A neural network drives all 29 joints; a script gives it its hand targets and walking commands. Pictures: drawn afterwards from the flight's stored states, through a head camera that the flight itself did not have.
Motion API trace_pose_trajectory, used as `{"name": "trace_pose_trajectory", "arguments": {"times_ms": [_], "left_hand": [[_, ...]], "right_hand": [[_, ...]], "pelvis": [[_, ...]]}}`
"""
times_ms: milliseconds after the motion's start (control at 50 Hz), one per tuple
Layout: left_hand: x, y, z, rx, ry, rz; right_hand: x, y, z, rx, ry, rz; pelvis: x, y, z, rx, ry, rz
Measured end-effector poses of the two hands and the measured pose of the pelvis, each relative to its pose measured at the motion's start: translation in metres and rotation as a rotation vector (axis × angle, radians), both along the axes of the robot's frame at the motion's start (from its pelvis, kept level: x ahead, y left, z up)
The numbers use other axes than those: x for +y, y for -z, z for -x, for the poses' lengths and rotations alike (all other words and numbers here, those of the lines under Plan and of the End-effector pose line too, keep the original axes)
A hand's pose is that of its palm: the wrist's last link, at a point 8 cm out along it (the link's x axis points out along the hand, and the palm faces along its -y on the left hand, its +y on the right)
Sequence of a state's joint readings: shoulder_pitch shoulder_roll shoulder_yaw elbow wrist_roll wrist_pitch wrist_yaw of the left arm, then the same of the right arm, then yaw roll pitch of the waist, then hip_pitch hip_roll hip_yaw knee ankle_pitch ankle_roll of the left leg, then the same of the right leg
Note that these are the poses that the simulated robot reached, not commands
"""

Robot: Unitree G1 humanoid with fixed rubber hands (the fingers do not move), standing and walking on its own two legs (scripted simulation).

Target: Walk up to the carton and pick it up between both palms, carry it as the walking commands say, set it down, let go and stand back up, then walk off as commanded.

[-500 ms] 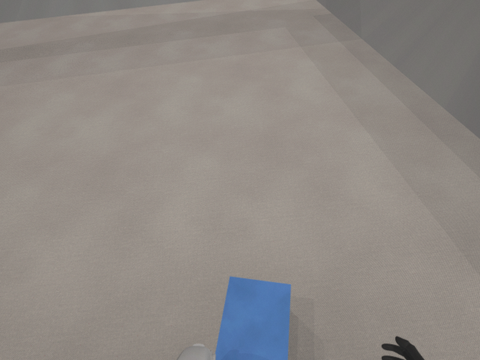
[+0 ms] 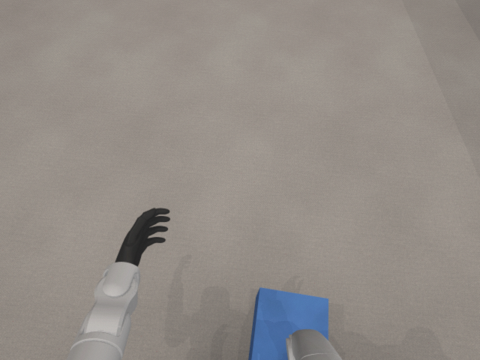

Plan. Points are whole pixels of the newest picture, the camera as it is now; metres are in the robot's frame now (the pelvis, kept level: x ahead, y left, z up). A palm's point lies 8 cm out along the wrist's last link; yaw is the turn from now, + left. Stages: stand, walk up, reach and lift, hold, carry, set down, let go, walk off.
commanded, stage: walk off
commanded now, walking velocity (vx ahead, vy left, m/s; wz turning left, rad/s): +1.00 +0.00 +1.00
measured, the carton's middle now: (285, 345) +0.14 -0.14 -0.66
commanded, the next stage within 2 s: stand in 1.50 s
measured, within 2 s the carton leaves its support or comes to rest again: rests again in 0.92 s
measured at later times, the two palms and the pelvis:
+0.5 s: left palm (61, 209) +0.46 +0.39 -0.17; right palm (274, 156) +0.57 -0.11 -0.18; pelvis +0.43 +0.11 -0.06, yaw +23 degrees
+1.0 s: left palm (66, 146) +0.61 +0.39 -0.13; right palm out of the picture +1.17 +0.27 -0.09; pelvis +0.83 +0.28 -0.02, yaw +55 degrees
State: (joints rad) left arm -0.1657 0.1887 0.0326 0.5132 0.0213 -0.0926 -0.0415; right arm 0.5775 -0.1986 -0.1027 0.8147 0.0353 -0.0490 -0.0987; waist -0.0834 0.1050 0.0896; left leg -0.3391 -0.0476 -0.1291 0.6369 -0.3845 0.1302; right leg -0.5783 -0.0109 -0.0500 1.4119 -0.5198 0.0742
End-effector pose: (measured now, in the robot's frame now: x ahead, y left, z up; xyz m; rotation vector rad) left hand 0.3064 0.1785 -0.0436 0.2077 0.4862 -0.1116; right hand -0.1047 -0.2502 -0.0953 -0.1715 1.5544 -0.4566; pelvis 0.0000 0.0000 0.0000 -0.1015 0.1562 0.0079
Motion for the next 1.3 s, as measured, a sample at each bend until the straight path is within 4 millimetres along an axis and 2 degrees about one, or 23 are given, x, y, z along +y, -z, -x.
{"name": "trace_pose_trajectory", "arguments": {"times_ms": [40, 80, 120, 160, 200, 240, 320, 380, 420, 480, 620, 660, 700, 760, 820, 860, 900, 960, 1020, 1120, 1200, 1240, 1300], "left_hand": [[-0.008, -0.012, -0.046, -0.049, 0.002, 0.030], [-0.008, -0.011, -0.081, -0.065, -0.005, 0.043], [-0.001, 0.003, -0.103, -0.048, -0.043, 0.047], [0.018, 0.032, -0.105, -0.004, -0.132, 0.031], [0.044, 0.071, -0.081, 0.127, -0.231, -0.001], [0.071, 0.109, -0.039, 0.308, -0.334, -0.028], [0.121, 0.171, 0.031, 0.601, -0.521, -0.053], [0.154, 0.191, 0.028, 0.743, -0.578, -0.064], [0.175, 0.177, -0.013, 0.720, -0.581, -0.057], [0.202, 0.137, -0.111, 0.570, -0.569, -0.044], [0.270, 0.008, -0.398, 0.001, -0.522, -0.105], [0.286, -0.021, -0.452, -0.122, -0.542, -0.121], [0.306, -0.029, -0.476, -0.197, -0.646, -0.123], [0.319, 0.000, -0.459, -0.120, -0.822, -0.117], [0.301, 0.052, -0.396, 0.191, -0.957, -0.060], [0.277, 0.072, -0.351, 0.412, -1.044, 0.001], [0.252, 0.080, -0.316, 0.579, -1.129, 0.069], [0.223, 0.085, -0.297, 0.745, -1.220, 0.178], [0.213, 0.086, -0.304, 0.856, -1.259, 0.269], [0.254, 0.093, -0.335, 0.965, -1.297, 0.323], [0.341, 0.122, -0.376, 0.905, -1.338, 0.296], [0.405, 0.125, -0.413, 0.782, -1.371, 0.248], [0.518, 0.101, -0.484, 0.536, -1.388, 0.135]], "right_hand": [[0.006, -0.014, 0.002, 0.115, 0.009, -0.009], [0.006, -0.019, -0.015, 0.174, 0.011, -0.016], [0.001, -0.010, -0.053, 0.176, -0.010, -0.029], [-0.010, 0.014, -0.111, 0.123, -0.068, -0.029], [-0.019, 0.043, -0.194, 0.005, -0.148, -0.020], [-0.015, 0.065, -0.298, -0.150, -0.250, -0.017], [0.029, 0.092, -0.511, -0.476, -0.430, -0.019], [0.080, 0.098, -0.620, -0.642, -0.507, -0.059], [0.107, 0.097, -0.654, -0.639, -0.504, -0.086], [0.133, 0.087, -0.677, -0.529, -0.499, -0.110], [0.121, 0.062, -0.654, 0.050, -0.561, -0.112], [0.120, 0.057, -0.689, 0.123, -0.577, -0.116], [0.126, 0.068, -0.764, 0.075, -0.641, -0.122], [0.169, 0.085, -0.928, -0.159, -0.808, -0.125], [0.262, 0.057, -1.087, -0.484, -0.963, -0.177], [0.331, 0.025, -1.161, -0.663, -1.035, -0.249], [0.394, 0.001, -1.210, -0.755, -1.099, -0.317], [0.472, -0.013, -1.256, -0.780, -1.192, -0.388], [0.538, -0.005, -1.282, -0.736, -1.242, -0.441], [0.639, 0.036, -1.305, -0.629, -1.271, -0.519], [0.685, 0.076, -1.319, -0.541, -1.288, -0.501], [0.685, 0.091, -1.324, -0.444, -1.293, -0.459], [0.677, 0.098, -1.334, -0.302, -1.297, -0.365]], "pelvis": [[0.001, -0.001, -0.026, 0.026, -0.030, 0.005], [0.000, 0.003, -0.055, 0.062, -0.046, -0.001], [-0.002, 0.012, -0.086, 0.071, -0.066, -0.031], [-0.002, 0.030, -0.120, 0.061, -0.104, -0.056], [0.003, 0.045, -0.156, 0.036, -0.138, -0.051], [0.014, 0.057, -0.195, 0.004, -0.189, -0.052], [0.047, 0.095, -0.274, -0.043, -0.258, -0.083], [0.079, 0.113, -0.331, -0.044, -0.287, -0.096], [0.096, 0.103, -0.364, -0.013, -0.307, -0.062], [0.111, 0.073, -0.411, 0.008, -0.355, -0.066], [0.132, 0.037, -0.524, -0.056, -0.587, -0.103], [0.138, 0.038, -0.570, -0.045, -0.638, -0.114], [0.148, 0.050, -0.627, -0.022, -0.707, -0.159], [0.168, 0.056, -0.687, -0.054, -0.770, -0.167], [0.188, 0.044, -0.727, -0.073, -0.813, -0.183], [0.205, 0.033, -0.752, -0.078, -0.826, -0.197], [0.224, 0.025, -0.777, -0.081, -0.859, -0.197], [0.256, 0.020, -0.812, -0.067, -0.926, -0.190], [0.290, 0.021, -0.843, -0.029, -0.963, -0.179], [0.358, 0.038, -0.889, 0.031, -1.011, -0.147], [0.430, 0.063, -0.929, 0.004, -1.077, -0.193], [0.463, 0.065, -0.951, 0.007, -1.113, -0.222], [0.507, 0.058, -0.985, -0.012, -1.165, -0.229]]}}
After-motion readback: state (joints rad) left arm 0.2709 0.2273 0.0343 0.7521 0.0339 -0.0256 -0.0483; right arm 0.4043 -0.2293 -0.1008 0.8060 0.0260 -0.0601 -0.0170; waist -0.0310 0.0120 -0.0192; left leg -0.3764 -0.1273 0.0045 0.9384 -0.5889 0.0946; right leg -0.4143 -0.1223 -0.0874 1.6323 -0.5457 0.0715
